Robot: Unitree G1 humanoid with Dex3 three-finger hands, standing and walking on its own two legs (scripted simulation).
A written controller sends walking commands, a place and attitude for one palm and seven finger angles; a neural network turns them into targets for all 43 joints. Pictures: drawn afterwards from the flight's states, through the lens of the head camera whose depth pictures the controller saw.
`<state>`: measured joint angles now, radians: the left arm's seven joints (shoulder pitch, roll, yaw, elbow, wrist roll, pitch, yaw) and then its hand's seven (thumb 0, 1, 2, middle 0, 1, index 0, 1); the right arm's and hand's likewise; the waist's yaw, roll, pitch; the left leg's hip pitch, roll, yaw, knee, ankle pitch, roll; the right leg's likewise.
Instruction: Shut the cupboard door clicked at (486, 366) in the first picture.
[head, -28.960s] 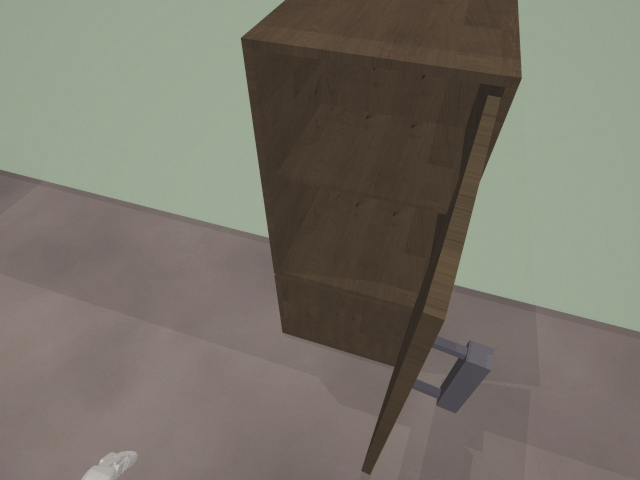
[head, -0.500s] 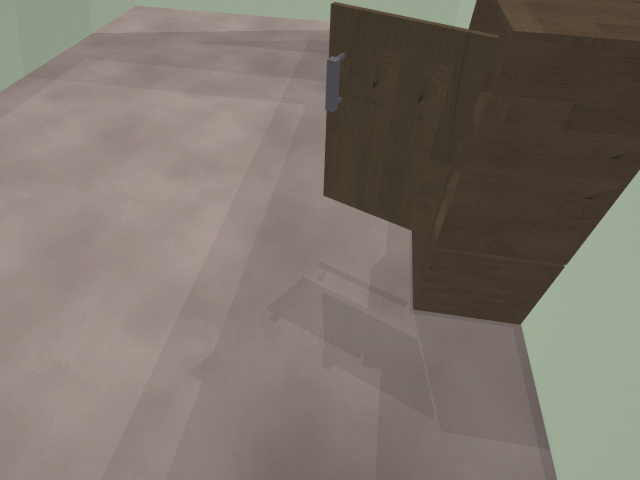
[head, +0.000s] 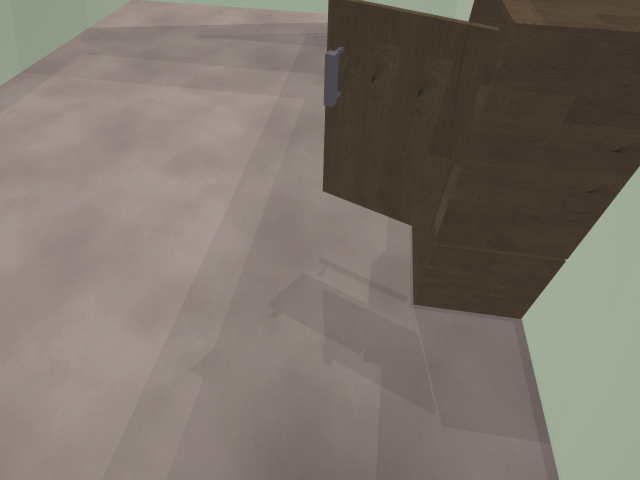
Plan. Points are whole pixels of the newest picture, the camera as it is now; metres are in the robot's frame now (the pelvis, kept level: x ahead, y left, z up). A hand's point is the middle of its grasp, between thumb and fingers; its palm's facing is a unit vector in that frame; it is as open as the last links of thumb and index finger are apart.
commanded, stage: look to check the result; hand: left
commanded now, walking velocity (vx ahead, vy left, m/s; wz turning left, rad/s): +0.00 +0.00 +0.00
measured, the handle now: (335, 76) +1.03 +0.01 +0.03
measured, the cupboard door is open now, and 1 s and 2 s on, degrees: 69 69 69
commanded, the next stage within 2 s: walk to a spot facing it in 0.06 s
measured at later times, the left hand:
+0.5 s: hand out of the picture +0.01 +0.18 -0.19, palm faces +0.15 -0.96 -0.22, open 7.4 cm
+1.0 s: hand (153, 471) +0.16 +0.24 -0.15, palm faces +0.36 -0.90 -0.23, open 7.4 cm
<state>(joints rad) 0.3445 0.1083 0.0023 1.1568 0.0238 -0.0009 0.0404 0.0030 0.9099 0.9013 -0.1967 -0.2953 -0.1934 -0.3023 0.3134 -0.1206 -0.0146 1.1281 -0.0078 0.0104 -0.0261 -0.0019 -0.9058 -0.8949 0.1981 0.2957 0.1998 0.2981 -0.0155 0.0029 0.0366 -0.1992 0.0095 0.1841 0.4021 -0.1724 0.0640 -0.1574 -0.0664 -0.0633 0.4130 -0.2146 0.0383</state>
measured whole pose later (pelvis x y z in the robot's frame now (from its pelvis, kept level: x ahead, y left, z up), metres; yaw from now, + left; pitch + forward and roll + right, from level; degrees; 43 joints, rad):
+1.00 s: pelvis +0.11 +0.00 +0.00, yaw +26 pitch +3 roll -1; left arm 0.06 0.24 0.07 0.86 0.04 0.02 -0.03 0.01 0.91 0.90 -0.20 -0.30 -0.19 -0.30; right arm 0.34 -0.21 -0.05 0.96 -0.03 -0.02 -0.01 0.00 -0.90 -0.89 0.20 0.30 0.20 0.30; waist -0.07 0.01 0.07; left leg -0.20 -0.07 -0.15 0.39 -0.25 0.05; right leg -0.52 -0.06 0.03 0.81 -0.28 0.09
